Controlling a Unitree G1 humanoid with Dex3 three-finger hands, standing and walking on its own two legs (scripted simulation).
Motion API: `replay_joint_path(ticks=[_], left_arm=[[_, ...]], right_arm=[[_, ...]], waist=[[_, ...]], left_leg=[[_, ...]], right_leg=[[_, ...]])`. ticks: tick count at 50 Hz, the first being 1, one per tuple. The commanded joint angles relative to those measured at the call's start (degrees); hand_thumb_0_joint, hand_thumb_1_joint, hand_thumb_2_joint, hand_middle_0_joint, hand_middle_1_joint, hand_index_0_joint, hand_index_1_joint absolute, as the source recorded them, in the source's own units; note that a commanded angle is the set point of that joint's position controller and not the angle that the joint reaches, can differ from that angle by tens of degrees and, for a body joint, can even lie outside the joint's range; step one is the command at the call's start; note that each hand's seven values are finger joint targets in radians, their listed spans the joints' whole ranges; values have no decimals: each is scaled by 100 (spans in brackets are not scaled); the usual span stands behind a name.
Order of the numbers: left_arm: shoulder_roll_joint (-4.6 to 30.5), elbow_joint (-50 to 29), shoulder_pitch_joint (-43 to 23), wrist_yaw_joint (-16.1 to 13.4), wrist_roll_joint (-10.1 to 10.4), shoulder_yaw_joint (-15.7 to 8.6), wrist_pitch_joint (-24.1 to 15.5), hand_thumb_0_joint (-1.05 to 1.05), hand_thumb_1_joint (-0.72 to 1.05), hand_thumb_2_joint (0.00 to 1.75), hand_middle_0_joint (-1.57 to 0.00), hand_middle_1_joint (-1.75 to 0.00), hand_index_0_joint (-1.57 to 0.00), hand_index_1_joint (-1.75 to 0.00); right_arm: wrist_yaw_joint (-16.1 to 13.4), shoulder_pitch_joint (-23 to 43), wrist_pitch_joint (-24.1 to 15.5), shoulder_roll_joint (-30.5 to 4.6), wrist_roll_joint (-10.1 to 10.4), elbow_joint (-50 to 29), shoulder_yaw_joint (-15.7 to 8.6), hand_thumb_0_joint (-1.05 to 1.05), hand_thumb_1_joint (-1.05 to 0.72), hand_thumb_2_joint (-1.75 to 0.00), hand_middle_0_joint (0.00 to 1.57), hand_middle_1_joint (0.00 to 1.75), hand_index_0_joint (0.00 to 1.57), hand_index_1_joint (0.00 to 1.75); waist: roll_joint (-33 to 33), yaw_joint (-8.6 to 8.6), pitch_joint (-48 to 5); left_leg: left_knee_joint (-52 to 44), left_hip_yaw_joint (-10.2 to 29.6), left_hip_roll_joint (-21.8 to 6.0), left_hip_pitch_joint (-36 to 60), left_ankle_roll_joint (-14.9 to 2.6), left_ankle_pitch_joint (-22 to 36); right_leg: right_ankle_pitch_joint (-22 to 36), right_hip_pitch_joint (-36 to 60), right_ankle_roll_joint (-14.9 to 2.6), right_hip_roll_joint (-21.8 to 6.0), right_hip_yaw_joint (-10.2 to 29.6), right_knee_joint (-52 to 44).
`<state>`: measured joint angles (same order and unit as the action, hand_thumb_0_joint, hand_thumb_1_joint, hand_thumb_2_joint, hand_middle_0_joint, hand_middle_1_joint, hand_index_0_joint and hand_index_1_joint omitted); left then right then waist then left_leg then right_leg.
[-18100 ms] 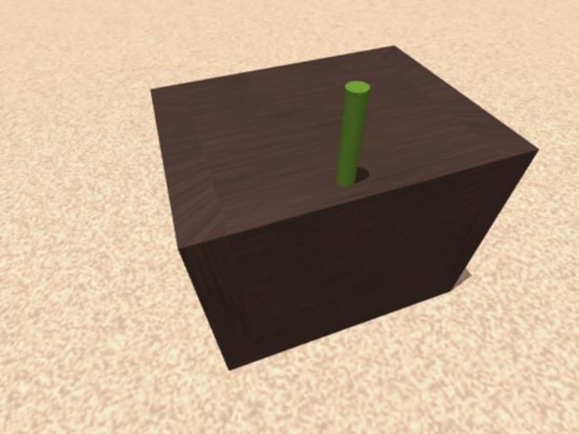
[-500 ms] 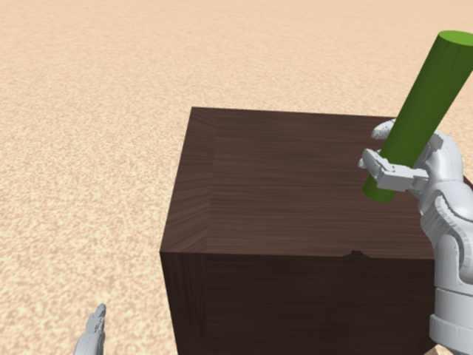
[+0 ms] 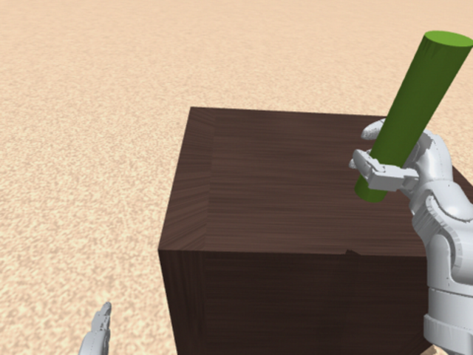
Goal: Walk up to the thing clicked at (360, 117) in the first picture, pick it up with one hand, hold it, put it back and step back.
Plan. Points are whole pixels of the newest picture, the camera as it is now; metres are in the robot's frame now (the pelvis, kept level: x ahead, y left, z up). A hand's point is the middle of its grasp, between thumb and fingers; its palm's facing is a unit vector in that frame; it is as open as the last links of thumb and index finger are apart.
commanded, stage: crouch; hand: right
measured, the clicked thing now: (400, 131) +0.32 -0.18 +0.29
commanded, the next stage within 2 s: lower in 1.16 s
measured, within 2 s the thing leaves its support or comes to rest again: neither
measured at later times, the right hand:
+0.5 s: hand (353, 176) +0.39 -0.18 +0.16, palm faces +0.15 +0.99 +0.01, open 6.1 cm
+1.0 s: hand (348, 179) +0.42 -0.20 +0.12, palm faces +0.15 +0.99 +0.01, open 6.1 cm
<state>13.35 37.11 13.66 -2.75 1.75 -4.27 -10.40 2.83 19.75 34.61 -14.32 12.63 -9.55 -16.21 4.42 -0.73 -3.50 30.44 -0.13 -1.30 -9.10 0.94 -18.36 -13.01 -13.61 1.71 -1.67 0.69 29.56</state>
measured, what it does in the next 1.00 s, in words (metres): stands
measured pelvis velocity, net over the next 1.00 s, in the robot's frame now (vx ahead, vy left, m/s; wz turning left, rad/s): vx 0.01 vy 0.00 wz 0.03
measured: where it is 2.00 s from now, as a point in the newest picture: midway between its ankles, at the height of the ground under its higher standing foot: outside the picture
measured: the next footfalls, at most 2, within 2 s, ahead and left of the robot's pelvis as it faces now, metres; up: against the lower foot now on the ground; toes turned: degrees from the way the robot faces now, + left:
none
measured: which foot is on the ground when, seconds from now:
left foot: down 0.00-1.00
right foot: down 0.00-1.00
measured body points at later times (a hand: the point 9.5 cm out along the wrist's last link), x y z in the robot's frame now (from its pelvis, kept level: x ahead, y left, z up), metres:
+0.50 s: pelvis +0.00 +0.00 +0.00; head -0.01 +0.02 +0.45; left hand +0.15 +0.26 -0.08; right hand +0.37 -0.23 +0.16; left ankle -0.02 +0.13 -0.73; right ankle +0.03 -0.14 -0.73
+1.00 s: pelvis +0.01 +0.00 -0.01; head +0.02 +0.00 +0.44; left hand +0.15 +0.26 -0.08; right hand +0.41 -0.25 +0.12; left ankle -0.02 +0.13 -0.73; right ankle +0.03 -0.14 -0.73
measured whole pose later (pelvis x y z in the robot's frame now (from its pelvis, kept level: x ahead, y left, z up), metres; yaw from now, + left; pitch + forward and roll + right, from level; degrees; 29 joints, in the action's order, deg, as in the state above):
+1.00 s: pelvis +0.01 +0.00 -0.01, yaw +2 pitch +4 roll +0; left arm 12.3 34.1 13.8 -3.3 0.6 -3.1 -8.9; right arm 3.5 29.9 -2.2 -17.9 9.0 35.7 -18.2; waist 0.4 2.9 -3.1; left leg 33.8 1.6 -0.5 -19.3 1.2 -19.0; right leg -14.7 -23.3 1.4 -2.6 -0.9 33.5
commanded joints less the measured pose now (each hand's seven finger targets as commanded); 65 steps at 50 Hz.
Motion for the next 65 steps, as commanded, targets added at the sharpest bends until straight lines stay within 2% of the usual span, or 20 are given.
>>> replay_joint_path(ticks=[1,4,10,11,15,16,20,24,28,31,35,37,39,40,43,47,58,60,63,65], left_arm=[[885,-917,-650,-58,0,-428,-410,0,-56,6,-5,-5,-5,-6],[590,-1083,-385,-35,5,-166,-374,0,-55,6,-4,-4,-4,-4],[754,-722,-639,-36,-25,-402,-472,0,-55,6,-4,-4,-4,-5],[668,-909,-811,-33,-29,-273,-525,0,-56,6,-4,-4,-4,-5],[535,-990,-1098,-63,-37,-114,-673,0,-56,6,-5,-5,-4,-5],[776,-939,-1029,-103,-58,-341,-689,0,-56,6,-5,-4,-4,-5],[652,-847,-540,-141,-81,-209,-725,0,-56,6,-5,-5,-4,-5],[536,-698,-485,-109,-97,-124,-670,0,-56,6,-5,-5,-4,-5],[413,-844,-646,-46,-98,-12,-610,0,-56,6,-5,-5,-5,-5],[777,-1001,-623,-84,-99,-325,-542,0,-56,6,-5,-5,-5,-5],[712,-1002,-514,-86,-84,-291,-441,0,-56,6,-5,-5,-5,-6],[477,-1027,-455,-45,-83,-67,-408,0,-56,7,-5,-5,-5,-6],[774,-996,-278,-90,-82,-337,-346,0,-56,6,-5,-5,-5,-6],[627,-1238,-408,-73,-76,-125,-348,0,-56,6,-5,-5,-5,-6],[682,-977,-188,-97,-81,-269,-242,0,-56,6,-5,-5,-5,-5],[545,-1203,-435,-81,-76,-87,-149,0,-56,6,-5,-5,-5,-5],[735,-1547,-416,-121,-67,-203,20,0,-55,5,-5,-5,-5,-5],[884,-1316,-170,-141,-86,-387,70,0,-55,5,-5,-5,-5,-5],[587,-1536,-315,-96,-75,-77,49,0,-56,6,-5,-5,-5,-5],[763,-1431,-293,-118,-90,-272,87,0,-56,6,-6,-5,-5,-6]], right_arm=[[-8,2114,-310,-1205,75,-891,-528,0,-63,-134,142,146,143,146],[-69,2136,-416,-1197,101,-953,-590,0,-62,-135,145,147,145,147],[-119,2122,-718,-1057,-13,-278,-461,0,-64,-136,147,150,148,150],[-95,2390,-812,-915,-40,-285,-250,0,-64,-135,146,147,146,147],[-32,2854,-1259,-975,-152,278,-129,0,-56,-131,140,143,141,143],[-47,2929,-1408,-1207,-162,385,-324,0,-57,-131,141,143,142,143],[-75,3082,-1920,-1429,-211,878,-440,0,-61,-132,143,145,144,145],[-131,3128,-2441,-1649,-212,1204,-619,0,-63,-135,146,148,147,148],[-122,2852,-2836,-1386,-264,1935,-438,0,-62,-136,145,148,145,148],[-90,2981,-3065,-1552,-258,2161,-540,0,-60,-135,142,146,143,146],[-7,3211,-3400,-1468,-281,2478,-371,0,-59,-133,140,144,141,144],[60,3452,-3585,-1326,-270,2413,-200,0,-58,-133,140,144,141,144],[43,3375,-3711,-1683,-279,2650,-462,0,-60,-132,140,143,140,143],[71,3425,-3780,-1498,-259,2708,-335,0,-60,-131,139,142,140,142],[75,3422,-3942,-1638,-265,2941,-412,0,-61,-132,140,143,140,143],[64,3496,-4144,-1687,-280,3158,-452,0,-61,-131,140,142,140,142],[170,3749,-4571,-1838,-281,3546,-501,0,-58,-130,139,142,140,142],[172,3644,-4609,-1773,-294,3928,-495,0,-59,-131,140,143,141,143],[199,3852,-4734,-1730,-318,3901,-394,0,-59,-132,140,143,141,143],[189,3758,-4767,-1800,-345,4163,-462,0,-59,-128,138,140,138,140]], waist=[[-581,47,-903],[-668,15,-838],[-496,117,-379],[-490,175,-424],[-552,262,-807],[-599,276,-1059],[-360,216,-1585],[-101,99,-1480],[-270,148,-1253],[-503,260,-1435],[-461,363,-1517],[-307,367,-1567],[-343,395,-1737],[-382,388,-1820],[-180,384,-1678],[-262,315,-1610],[-321,370,-2077],[-322,463,-1917],[-162,440,-1852],[-288,453,-1806]], left_leg=[[-616,-320,177,-446,21,1208],[-637,-291,160,-430,21,1169],[-686,-195,152,-781,17,704],[-683,-164,145,-828,22,734],[-601,-103,119,-839,43,818],[-532,-89,107,-738,57,1005],[-363,-145,131,-674,46,1440],[-311,-129,140,-647,7,1541],[-272,-146,195,-678,-3,1577],[-252,-91,174,-685,41,1779],[-200,-77,184,-832,31,1807],[-189,-89,198,-901,10,1737],[-155,-79,191,-863,20,1826],[-135,-94,207,-863,20,1885],[-123,-101,216,-967,-5,1835],[-140,-72,193,-879,2,1743],[72,-78,226,-933,3,2035],[97,-76,232,-1121,-1,1947],[109,-95,254,-1226,-41,1683],[137,-68,248,-1294,-28,1656]], right_leg=[[773,839,-244,151,-147,-318],[719,764,-255,174,-192,-284],[182,492,-267,147,-176,-369],[212,477,-271,155,-179,-325],[279,566,-285,127,-137,-220],[434,621,-277,135,-127,-156],[862,859,-229,122,-159,-24],[991,588,-211,126,-196,-16],[1029,357,-211,76,-204,-8],[1133,437,-260,83,-233,52],[1172,474,-264,67,-224,96],[1140,495,-249,58,-226,87],[1206,562,-257,62,-219,125],[1297,609,-241,55,-220,137],[1285,529,-226,53,-216,156],[1111,236,-251,80,-240,165],[1459,339,-241,32,-228,366],[1364,263,-251,18,-215,395],[1193,183,-212,-16,-199,387],[1087,33,-230,0,-210,425]])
